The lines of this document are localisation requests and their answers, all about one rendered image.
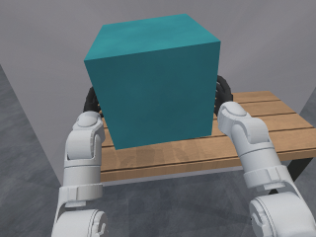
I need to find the carton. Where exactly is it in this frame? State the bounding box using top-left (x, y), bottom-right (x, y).
top-left (83, 13), bottom-right (221, 150)

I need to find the left robot hand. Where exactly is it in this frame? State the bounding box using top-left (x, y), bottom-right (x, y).
top-left (83, 86), bottom-right (104, 118)

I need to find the robot left upper arm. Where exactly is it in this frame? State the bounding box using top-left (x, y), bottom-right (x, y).
top-left (52, 209), bottom-right (109, 237)

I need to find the robot right forearm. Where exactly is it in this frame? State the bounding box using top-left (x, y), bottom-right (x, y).
top-left (217, 101), bottom-right (316, 228)

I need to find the right robot hand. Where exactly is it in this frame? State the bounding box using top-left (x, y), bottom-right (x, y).
top-left (213, 75), bottom-right (233, 116)

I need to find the robot right upper arm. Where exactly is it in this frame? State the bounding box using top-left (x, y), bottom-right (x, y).
top-left (249, 192), bottom-right (316, 237)

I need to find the robot left forearm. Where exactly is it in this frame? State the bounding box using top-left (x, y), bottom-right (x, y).
top-left (51, 111), bottom-right (106, 237)

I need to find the table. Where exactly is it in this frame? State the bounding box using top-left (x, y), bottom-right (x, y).
top-left (98, 91), bottom-right (316, 220)

